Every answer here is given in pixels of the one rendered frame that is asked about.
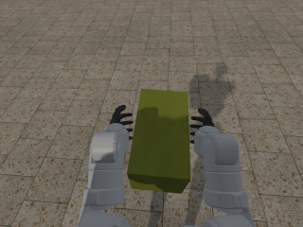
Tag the left robot forearm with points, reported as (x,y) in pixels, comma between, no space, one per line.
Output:
(105,175)

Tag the right robot forearm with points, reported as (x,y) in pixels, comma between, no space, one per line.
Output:
(222,165)

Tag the robot right hand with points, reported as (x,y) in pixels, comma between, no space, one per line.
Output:
(206,120)

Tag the left robot upper arm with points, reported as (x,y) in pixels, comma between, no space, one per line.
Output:
(102,219)

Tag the robot left hand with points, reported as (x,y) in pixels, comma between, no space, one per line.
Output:
(117,116)

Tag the right robot upper arm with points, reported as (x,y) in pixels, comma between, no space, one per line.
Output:
(236,220)

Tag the carton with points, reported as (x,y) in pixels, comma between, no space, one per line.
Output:
(160,152)

